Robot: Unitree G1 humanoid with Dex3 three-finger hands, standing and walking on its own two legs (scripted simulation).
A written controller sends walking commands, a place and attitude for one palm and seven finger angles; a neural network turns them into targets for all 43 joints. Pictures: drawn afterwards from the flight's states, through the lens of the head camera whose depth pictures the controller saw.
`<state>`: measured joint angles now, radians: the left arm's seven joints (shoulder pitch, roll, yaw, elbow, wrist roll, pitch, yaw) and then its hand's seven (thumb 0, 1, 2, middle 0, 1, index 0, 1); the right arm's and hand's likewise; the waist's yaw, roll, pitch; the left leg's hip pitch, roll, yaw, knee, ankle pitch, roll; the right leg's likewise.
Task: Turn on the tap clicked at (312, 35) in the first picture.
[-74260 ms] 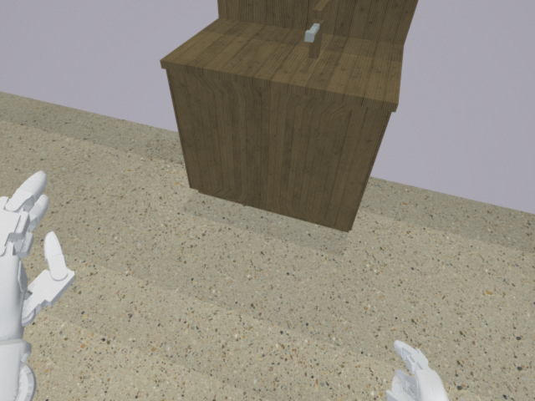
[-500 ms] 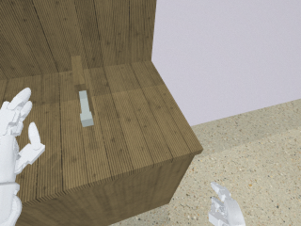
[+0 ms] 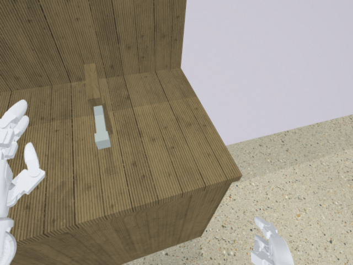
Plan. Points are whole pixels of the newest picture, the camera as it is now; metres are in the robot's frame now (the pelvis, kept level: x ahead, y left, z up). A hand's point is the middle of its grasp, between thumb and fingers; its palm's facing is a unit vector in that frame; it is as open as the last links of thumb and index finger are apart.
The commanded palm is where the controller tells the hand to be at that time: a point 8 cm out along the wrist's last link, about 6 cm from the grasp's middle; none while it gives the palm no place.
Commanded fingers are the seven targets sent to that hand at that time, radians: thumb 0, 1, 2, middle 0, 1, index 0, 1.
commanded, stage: look again from close up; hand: left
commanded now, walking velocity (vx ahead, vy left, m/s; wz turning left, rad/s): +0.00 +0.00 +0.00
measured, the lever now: (102, 140) +0.35 +0.20 +0.09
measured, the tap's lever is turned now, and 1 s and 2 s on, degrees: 0 0 0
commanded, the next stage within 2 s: shuffle to correct the standing spot in 0.24 s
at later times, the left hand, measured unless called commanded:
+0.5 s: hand (53, 177) +0.21 +0.22 +0.16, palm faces +0.37 -0.86 -0.35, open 7.4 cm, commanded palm +0.16 +0.26 +0.17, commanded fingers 0.00 0.90 0.90 -0.20 -0.30 -0.20 -0.30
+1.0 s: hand (87, 175) +0.22 +0.17 +0.16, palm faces +0.33 -0.86 -0.39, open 7.4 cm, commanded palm +0.16 +0.21 +0.17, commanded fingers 0.00 0.90 0.90 -0.20 -0.30 -0.20 -0.30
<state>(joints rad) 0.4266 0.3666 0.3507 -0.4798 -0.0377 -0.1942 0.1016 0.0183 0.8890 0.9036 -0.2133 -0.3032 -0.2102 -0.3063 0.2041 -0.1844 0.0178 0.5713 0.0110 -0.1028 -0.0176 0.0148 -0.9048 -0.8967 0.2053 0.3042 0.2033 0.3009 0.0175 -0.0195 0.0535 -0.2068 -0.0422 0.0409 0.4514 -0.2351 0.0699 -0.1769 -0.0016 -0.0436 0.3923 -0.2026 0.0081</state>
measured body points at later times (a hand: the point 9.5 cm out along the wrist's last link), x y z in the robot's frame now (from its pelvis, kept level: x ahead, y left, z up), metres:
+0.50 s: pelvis -0.01 -0.02 +0.00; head +0.01 -0.01 +0.45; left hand +0.19 +0.27 +0.18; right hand +0.17 -0.25 -0.07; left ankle +0.01 +0.07 -0.74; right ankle +0.00 -0.13 -0.74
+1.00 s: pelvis +0.00 -0.07 +0.00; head +0.02 -0.06 +0.44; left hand +0.20 +0.22 +0.18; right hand +0.17 -0.30 -0.08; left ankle +0.01 +0.06 -0.74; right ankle +0.00 -0.13 -0.74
